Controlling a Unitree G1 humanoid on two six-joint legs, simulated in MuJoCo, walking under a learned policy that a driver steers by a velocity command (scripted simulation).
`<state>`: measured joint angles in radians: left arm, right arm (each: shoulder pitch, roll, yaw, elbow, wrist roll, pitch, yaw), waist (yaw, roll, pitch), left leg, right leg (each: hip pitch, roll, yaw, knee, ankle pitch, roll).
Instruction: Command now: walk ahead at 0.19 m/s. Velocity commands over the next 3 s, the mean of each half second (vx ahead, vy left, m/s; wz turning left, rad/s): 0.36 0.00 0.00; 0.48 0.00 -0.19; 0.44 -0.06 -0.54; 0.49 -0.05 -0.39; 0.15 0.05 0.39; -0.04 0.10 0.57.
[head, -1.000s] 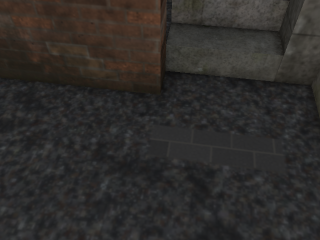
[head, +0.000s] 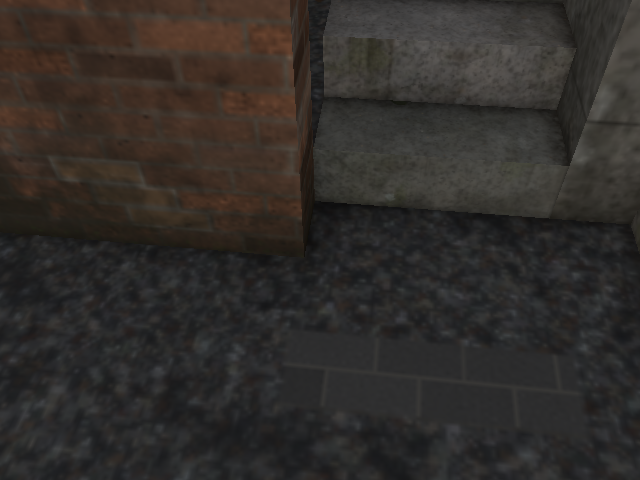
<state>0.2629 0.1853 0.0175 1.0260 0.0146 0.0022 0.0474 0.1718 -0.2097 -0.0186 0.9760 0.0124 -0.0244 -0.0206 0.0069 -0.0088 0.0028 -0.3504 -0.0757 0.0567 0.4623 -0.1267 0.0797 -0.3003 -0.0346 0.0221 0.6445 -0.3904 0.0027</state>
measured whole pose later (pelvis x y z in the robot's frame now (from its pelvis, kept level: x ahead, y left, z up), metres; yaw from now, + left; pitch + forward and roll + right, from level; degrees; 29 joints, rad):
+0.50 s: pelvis +0.14 +0.06 +0.00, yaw +1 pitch +3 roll +0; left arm 0.45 0.22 0.06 1.06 -0.02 -0.09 0.01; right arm 0.07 -0.23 -0.05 0.93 0.02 -0.10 0.02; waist 0.05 -0.02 0.00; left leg -0.37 -0.01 0.06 0.54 -0.21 0.05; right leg -0.25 -0.06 0.04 0.89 -0.44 -0.01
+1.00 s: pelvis +0.41 +0.03 -0.02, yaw -6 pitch +2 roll +0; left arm 0.00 0.23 0.05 0.78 -0.02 -0.10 -0.06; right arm 0.38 -0.25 -0.03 1.01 -0.01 -0.06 -0.02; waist -0.04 0.00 0.05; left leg -0.02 0.03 0.11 0.75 -0.45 -0.01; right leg -0.54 0.04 -0.07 0.60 -0.11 -0.12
